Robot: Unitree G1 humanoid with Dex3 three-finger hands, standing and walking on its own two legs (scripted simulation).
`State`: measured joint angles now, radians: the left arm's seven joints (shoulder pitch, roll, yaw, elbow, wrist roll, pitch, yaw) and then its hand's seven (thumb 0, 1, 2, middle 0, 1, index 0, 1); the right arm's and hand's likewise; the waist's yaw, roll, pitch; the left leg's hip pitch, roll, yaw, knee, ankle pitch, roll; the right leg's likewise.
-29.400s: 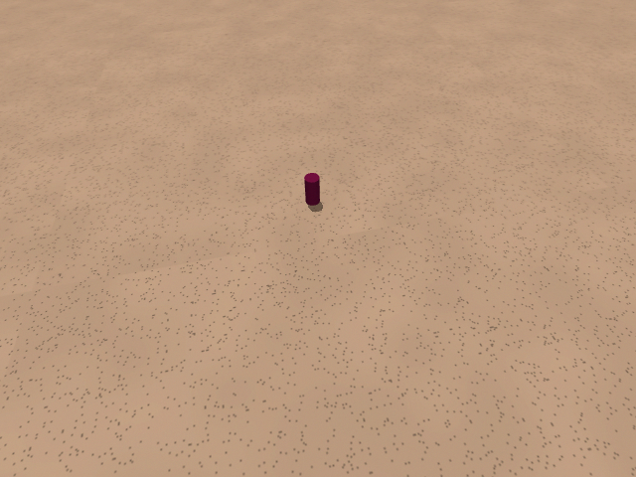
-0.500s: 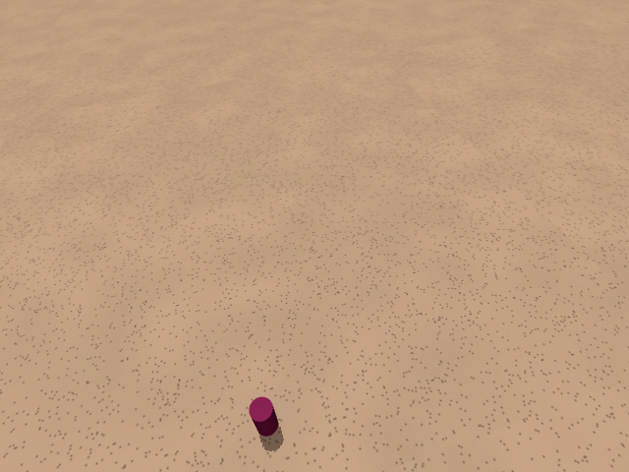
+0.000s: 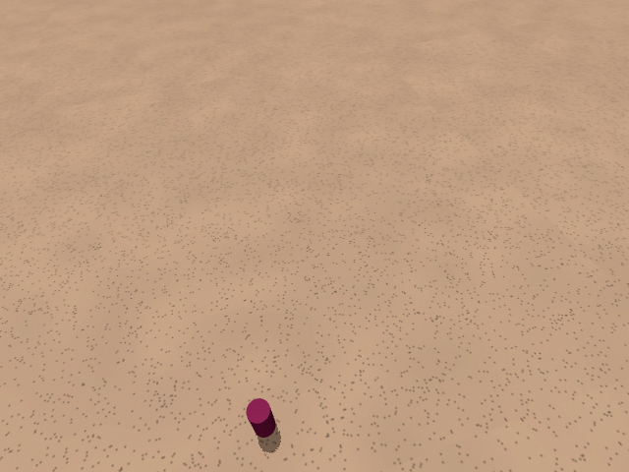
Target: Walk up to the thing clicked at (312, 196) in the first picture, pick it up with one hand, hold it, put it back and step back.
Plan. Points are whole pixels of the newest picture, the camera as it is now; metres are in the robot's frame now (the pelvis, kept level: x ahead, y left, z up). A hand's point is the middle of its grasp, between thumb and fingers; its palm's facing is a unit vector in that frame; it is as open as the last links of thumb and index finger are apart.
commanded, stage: stand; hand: left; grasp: from the side
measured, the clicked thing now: (261, 418) +0.41 +0.20 -0.71
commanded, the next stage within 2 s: step back in 0.10 s
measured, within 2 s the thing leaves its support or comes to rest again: neither
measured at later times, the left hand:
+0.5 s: hand out of the picture +0.09 +0.32 -0.18, palm faces +0.01 -0.93 -0.36, open 7.4 cm
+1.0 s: hand out of the picture -0.08 +0.31 -0.15, palm faces -0.03 -0.91 -0.41, open 7.4 cm
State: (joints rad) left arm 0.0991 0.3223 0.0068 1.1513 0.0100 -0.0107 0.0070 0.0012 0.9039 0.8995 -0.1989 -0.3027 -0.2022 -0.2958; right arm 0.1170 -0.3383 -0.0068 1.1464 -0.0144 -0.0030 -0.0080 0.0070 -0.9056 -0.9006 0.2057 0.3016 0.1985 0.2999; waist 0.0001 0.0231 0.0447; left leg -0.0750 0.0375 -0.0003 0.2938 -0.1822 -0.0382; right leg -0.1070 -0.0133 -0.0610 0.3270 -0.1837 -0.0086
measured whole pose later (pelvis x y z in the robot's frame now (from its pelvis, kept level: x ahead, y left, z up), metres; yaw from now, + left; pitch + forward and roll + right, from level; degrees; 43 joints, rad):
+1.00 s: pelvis -0.18 +0.05 -0.02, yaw -3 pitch -2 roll +1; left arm 0.18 0.34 0.07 0.86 0.03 0.05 0.00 0.00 0.90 0.90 -0.20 -0.30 -0.20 -0.30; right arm 0.14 -0.41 -0.05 0.88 0.01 0.04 -0.02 0.01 -0.90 -0.90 0.21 0.30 0.20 0.30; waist 0.01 0.03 0.15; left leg -0.47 -0.13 -0.12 1.12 -0.47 -0.01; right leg -0.27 0.00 0.03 0.62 -0.31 -0.02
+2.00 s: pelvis -0.51 +0.05 -0.03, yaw +1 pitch -3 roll +1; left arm 0.09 0.39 0.07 0.78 0.01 0.07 0.03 0.00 0.90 0.90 -0.20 -0.30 -0.20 -0.30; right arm 0.20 -0.36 -0.04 0.89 -0.02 0.04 -0.01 0.01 -0.90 -0.90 0.21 0.30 0.20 0.30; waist -0.01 -0.04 0.19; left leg -0.29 -0.05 -0.01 0.69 -0.34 0.03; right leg -0.45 -0.01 0.04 0.91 -0.47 -0.01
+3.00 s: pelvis -0.63 +0.01 -0.02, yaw +2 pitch -3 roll +0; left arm 0.21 0.35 0.05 0.98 0.03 -0.05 0.00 0.00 0.90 0.90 -0.20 -0.30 -0.21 -0.30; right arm 0.19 -0.39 -0.06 0.99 -0.02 0.00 0.01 0.01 -0.91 -0.90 0.21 0.30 0.20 0.30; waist 0.03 0.03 0.07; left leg -0.37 0.00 -0.04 0.76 -0.42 0.00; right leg -0.18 -0.02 -0.06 0.56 -0.34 -0.01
